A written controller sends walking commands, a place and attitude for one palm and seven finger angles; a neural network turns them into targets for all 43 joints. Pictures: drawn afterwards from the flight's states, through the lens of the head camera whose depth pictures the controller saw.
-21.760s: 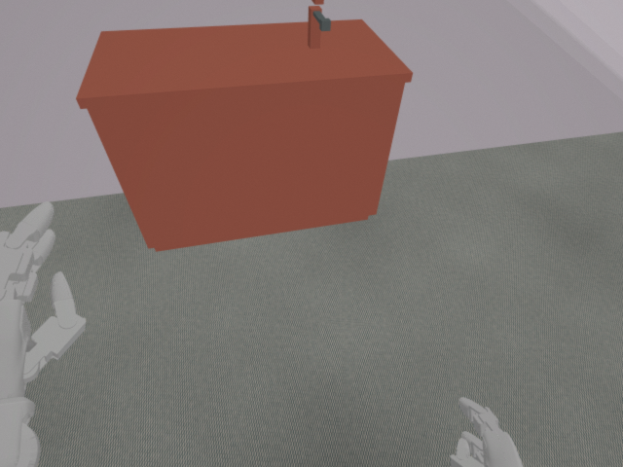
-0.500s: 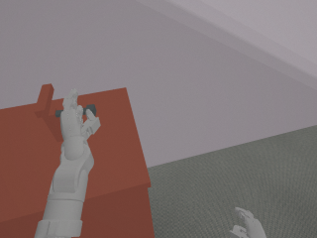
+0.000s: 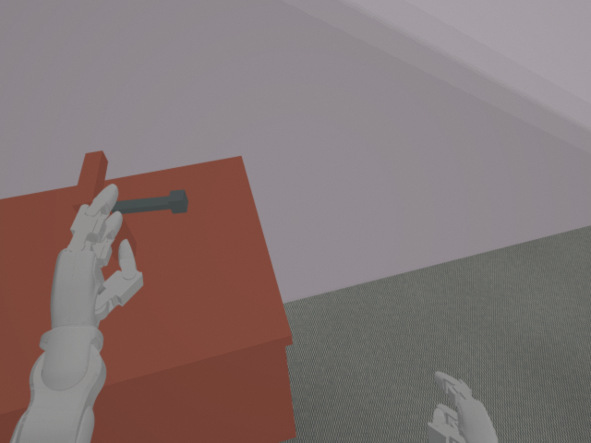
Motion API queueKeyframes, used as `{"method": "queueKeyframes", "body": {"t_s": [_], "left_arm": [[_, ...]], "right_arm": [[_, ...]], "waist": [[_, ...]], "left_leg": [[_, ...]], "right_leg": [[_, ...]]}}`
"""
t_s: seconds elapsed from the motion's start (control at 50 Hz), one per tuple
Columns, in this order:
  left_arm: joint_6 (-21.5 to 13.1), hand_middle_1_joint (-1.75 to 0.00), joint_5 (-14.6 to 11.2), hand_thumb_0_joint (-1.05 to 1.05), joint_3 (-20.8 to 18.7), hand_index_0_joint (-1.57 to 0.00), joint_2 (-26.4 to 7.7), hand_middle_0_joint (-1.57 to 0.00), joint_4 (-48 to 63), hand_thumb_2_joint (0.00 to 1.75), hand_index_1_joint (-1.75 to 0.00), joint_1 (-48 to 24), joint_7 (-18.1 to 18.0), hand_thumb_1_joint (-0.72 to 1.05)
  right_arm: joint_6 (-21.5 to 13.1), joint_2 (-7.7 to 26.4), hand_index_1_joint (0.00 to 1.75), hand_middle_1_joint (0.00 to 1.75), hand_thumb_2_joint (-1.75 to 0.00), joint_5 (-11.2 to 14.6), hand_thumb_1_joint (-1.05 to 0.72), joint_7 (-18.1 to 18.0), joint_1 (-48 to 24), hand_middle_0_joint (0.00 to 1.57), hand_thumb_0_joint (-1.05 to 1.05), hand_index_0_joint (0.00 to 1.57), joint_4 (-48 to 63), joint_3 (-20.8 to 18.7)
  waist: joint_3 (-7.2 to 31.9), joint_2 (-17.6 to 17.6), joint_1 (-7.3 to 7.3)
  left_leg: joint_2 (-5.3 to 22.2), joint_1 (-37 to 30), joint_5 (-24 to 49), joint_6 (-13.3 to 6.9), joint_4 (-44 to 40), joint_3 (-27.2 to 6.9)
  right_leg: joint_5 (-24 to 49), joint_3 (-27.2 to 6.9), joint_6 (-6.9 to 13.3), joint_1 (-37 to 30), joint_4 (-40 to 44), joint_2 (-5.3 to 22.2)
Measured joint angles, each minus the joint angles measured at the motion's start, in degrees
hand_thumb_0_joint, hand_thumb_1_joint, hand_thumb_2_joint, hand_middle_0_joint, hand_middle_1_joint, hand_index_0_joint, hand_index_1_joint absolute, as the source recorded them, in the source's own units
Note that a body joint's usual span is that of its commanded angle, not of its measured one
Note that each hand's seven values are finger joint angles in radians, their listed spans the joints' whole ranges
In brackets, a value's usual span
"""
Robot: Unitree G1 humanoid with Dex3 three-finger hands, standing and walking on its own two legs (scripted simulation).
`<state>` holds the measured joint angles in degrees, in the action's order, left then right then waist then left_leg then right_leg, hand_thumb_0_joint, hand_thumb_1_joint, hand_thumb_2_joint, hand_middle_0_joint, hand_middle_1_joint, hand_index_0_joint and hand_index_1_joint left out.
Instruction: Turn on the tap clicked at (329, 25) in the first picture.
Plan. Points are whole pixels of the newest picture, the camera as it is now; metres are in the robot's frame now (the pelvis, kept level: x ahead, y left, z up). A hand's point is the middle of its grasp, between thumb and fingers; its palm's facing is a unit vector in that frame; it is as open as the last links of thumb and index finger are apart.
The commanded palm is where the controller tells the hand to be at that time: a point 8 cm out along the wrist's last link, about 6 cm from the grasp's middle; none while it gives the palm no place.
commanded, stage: draw the hand back beside the body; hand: left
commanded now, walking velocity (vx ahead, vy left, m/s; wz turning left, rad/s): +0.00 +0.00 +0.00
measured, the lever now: (178, 201) +0.47 +0.24 +0.07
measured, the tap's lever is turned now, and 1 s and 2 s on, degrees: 81 81 81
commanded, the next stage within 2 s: step back with the hand held close in 0.76 s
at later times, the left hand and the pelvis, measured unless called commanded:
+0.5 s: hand (72, 319) +0.20 +0.25 +0.15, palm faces +0.40 -0.84 -0.35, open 7.4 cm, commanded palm +0.16 +0.29 +0.17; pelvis +0.00 +0.01 +0.00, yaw +1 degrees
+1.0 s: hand (53, 313) +0.20 +0.26 +0.17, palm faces +0.42 -0.82 -0.39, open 7.4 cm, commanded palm +0.15 +0.29 +0.17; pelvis -0.01 +0.01 -0.01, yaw +2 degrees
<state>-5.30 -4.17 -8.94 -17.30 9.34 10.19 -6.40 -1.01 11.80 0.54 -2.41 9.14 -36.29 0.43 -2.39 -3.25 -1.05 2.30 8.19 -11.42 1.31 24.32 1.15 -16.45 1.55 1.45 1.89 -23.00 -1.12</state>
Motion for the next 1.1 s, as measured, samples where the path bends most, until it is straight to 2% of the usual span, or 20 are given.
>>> {"method": "queueKeyframes", "body": {"t_s": [0.22,0.54,0.66,0.9,1.02,1.1], "left_arm": [[-0.1,-0.27,0.2,0.02,-2.0,-0.2,-0.1,-0.19,7.6,0.9,-0.26,7.6,-0.4,0.89],[-0.7,-0.3,-0.1,0.02,-6.1,-0.21,-2.0,-0.2,13.9,0.9,-0.3,16.5,-0.6,0.89],[-0.6,-0.3,0.1,0.02,-5.9,-0.21,-1.5,-0.2,13.5,0.9,-0.3,15.9,-1.0,0.89],[-0.7,-0.3,-0.1,0.02,-5.9,-0.21,-1.8,-0.2,13.2,0.9,-0.3,15.4,-0.8,0.89],[-2.8,-0.3,0.5,0.02,-9.9,-0.21,-3.4,-0.21,14.4,0.9,-0.3,13.3,0.5,0.89],[-2.2,-0.3,0.6,0.01,-9.5,-0.21,-3.1,-0.2,15.5,0.9,-0.3,16.2,0.9,0.89]], "right_arm": [[-0.8,0.9,0.3,0.3,-0.9,-0.1,-0.91,0.1,0.7,0.21,0.01,0.21,-0.3,-0.4],[-2.1,0.6,0.3,0.3,-0.9,-0.2,-0.91,0.0,1.1,0.21,0.01,0.2,0.3,-0.5],[-2.6,0.9,0.3,0.3,-0.9,-0.2,-0.91,-0.3,1.3,0.21,0.01,0.2,-0.5,-0.6],[-2.8,0.8,0.3,0.3,-0.9,-0.1,-0.91,-0.4,1.2,0.21,0.01,0.21,-0.4,-0.6],[-0.7,1.1,0.3,0.3,-0.9,0.2,-0.91,-0.8,0.0,0.21,0.01,0.21,1.3,-0.4],[1.1,1.2,0.3,0.3,-0.9,0.5,-0.91,-0.9,-0.2,0.21,0.01,0.21,3.4,-0.6]], "waist": [[0.3,0.2,-1.76],[1.0,-0.1,-1.89],[0.6,-0.3,-2.36],[0.7,-0.2,-1.73],[0.7,-0.6,-1.07],[1.1,-0.5,-0.12]], "left_leg": [[-0.6,0.4,-1.1,-0.5,1.5,-0.4],[-0.7,1.7,-1.9,-0.7,3.2,-1.0],[-0.8,2.1,-1.9,-0.7,3.7,-1.5],[-0.7,2.1,-1.9,-0.6,3.9,-1.5],[-0.1,6.6,-2.0,-0.8,6.4,-1.5],[-0.4,8.7,-1.2,-1.4,6.6,-0.5]], "right_leg": [[-0.7,0.5,-0.6,-0.4,-0.4,0.6],[-1.1,1.0,-0.7,0.2,-1.0,0.6],[-1.3,1.5,-0.8,0.4,-1.4,0.7],[-1.3,1.5,-0.7,0.4,-1.7,0.5],[-0.7,1.4,-1.0,4.6,-3.3,0.0],[-0.4,0.5,-1.6,7.7,-4.9,0.5]]}}
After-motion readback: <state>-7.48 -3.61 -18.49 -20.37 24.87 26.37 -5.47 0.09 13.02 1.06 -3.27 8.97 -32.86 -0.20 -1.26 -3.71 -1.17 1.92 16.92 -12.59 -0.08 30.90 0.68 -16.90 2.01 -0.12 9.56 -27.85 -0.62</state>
